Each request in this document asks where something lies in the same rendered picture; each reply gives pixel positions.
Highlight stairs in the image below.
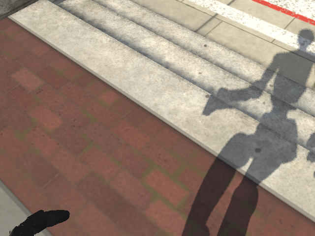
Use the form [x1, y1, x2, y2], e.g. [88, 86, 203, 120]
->
[57, 0, 315, 153]

